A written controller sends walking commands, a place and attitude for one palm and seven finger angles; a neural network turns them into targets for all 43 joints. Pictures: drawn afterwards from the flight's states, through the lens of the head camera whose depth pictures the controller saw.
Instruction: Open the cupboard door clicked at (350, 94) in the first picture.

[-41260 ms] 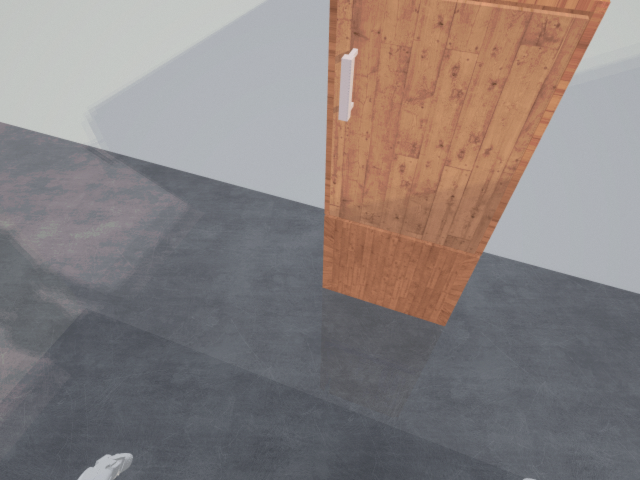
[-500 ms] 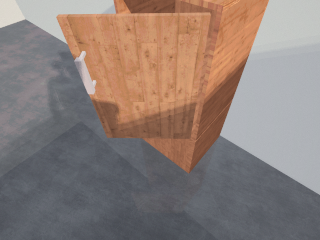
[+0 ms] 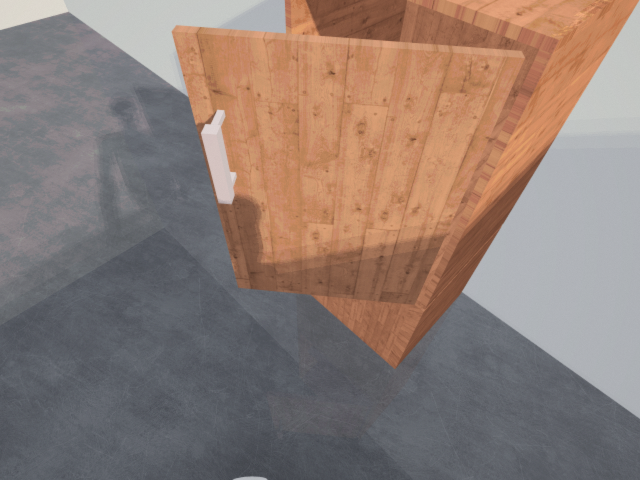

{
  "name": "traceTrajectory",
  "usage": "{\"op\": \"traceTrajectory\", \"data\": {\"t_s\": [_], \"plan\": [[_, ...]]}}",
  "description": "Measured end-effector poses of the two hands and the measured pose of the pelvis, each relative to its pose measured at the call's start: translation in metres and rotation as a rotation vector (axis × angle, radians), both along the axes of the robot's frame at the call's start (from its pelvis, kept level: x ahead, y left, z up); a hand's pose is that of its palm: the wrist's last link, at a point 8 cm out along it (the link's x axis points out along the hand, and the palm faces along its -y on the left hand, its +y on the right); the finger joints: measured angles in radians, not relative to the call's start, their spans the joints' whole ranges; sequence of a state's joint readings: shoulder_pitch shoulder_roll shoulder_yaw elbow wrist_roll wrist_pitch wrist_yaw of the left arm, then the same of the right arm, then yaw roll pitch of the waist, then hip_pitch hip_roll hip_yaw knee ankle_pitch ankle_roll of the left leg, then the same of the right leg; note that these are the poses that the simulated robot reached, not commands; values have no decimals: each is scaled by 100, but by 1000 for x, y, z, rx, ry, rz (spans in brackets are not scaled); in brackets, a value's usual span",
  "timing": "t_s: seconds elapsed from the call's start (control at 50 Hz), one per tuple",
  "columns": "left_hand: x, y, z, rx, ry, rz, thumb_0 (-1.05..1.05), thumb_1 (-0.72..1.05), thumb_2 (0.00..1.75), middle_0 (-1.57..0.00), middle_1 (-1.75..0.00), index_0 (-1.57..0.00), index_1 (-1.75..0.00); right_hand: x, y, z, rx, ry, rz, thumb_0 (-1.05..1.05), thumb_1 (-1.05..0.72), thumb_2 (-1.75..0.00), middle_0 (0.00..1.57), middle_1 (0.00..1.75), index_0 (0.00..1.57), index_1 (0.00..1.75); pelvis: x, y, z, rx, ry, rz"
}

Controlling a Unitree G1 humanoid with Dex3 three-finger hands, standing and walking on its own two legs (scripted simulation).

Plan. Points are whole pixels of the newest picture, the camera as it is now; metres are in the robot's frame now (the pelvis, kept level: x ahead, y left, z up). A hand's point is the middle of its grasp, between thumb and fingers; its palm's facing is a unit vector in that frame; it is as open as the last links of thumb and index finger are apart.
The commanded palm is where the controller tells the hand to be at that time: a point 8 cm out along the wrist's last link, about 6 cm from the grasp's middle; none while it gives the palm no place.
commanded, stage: come to a stop and stand still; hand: left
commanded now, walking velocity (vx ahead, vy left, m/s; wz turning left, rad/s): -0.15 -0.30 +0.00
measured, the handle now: (223, 158) +0.52 +0.22 +0.09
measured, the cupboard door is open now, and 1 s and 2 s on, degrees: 39 39 39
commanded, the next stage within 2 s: look again from close up in 0.96 s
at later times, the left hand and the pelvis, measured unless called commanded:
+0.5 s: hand out of the picture +0.04 +0.17 -0.16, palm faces +0.00 -0.97 -0.23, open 7.3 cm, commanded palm none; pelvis -0.03 -0.01 +0.00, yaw -1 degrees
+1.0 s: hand out of the picture -0.07 +0.10 -0.16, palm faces +0.05 -0.99 -0.15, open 7.3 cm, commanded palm none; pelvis -0.04 -0.04 +0.01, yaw +0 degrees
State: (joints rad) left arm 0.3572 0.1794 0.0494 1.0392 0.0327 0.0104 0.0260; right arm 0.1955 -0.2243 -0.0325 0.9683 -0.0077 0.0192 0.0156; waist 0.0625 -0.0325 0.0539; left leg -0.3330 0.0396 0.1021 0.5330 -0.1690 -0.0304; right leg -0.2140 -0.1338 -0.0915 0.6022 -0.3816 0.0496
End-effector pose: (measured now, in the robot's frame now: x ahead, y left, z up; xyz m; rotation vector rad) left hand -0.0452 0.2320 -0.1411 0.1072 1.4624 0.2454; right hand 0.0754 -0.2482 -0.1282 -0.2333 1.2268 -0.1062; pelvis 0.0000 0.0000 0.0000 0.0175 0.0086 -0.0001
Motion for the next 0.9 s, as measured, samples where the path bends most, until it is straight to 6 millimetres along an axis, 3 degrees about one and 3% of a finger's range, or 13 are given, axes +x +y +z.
{"op": "traceTrajectory", "data": {"t_s": [0.1,0.2,0.3,0.44,0.54,0.66,0.78,0.9], "plan": [[20,32,-12,24,2,-12,0,91,90,-21,-30,-20,-30,17,36,5,-3,-50,16,1,-91,-90,20,30,20,30,2,16,-3,11,-5,6],[50,36,-2,5,-73,-54,0,91,90,-20,-29,-20,-30,14,60,10,25,-76,-11,0,-93,-90,20,30,20,30,0,25,7,-2,4,-1],[71,28,4,-16,-116,-104,0,91,90,-20,-29,-20,-30,-5,54,11,24,-70,-57,-1,-94,-90,20,30,21,30,-9,25,10,-12,11,-21],[85,2,11,-5,-195,-152,0,92,90,-20,-30,-20,-30,-73,18,-4,22,42,-133,0,-92,-90,20,30,21,30,-27,4,7,-5,5,-23],[69,-16,17,21,-209,-147,0,93,90,-20,-30,-20,-30,-121,-2,-11,41,166,-165,0,-91,-90,20,30,20,30,-34,-15,8,-8,-14,-8],[41,-33,8,-7,-150,-120,0,93,90,-20,-30,-20,-30,-149,-5,-9,46,237,-171,1,-91,-90,20,30,20,30,-33,-28,7,-29,-13,-5],[14,-49,1,-42,-75,-83,1,94,90,-20,-30,-20,-30,-154,7,-5,66,265,-144,1,-91,-90,20,30,20,30,-36,-38,10,-13,-20,-4],[-12,-66,5,-65,-24,-64,1,93,90,-20,-30,-20,-30,-139,13,-10,99,231,-123,1,-91,-90,20,30,20,30,-39,-41,13,-9,-32,-6]]}}
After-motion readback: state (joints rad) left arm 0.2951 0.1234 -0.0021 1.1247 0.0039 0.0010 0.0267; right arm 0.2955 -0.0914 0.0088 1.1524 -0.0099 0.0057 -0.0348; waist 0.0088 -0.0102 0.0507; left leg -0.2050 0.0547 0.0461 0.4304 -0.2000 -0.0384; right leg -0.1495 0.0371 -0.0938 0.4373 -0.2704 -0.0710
